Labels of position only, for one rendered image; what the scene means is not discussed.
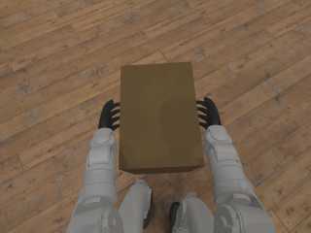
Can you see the right robot shin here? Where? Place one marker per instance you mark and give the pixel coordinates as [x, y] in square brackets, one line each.
[180, 227]

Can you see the left robot forearm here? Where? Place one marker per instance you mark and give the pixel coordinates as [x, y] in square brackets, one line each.
[99, 188]

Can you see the carton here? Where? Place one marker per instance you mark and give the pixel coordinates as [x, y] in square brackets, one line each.
[159, 123]

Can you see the robot right hand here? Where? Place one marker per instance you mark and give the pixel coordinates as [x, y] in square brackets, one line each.
[212, 115]

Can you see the left robot shin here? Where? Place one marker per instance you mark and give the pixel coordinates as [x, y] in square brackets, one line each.
[142, 182]

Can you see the robot shin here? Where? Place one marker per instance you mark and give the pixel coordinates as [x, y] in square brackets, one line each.
[142, 182]
[180, 227]

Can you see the robot left upper arm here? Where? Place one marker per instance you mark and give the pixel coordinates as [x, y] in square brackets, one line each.
[104, 219]

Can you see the robot right upper arm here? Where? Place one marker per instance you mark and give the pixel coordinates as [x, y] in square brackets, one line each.
[237, 218]

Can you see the robot left hand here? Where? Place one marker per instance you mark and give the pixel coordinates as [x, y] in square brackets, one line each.
[106, 120]

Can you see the right robot forearm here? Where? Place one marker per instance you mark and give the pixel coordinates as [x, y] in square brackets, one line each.
[230, 184]

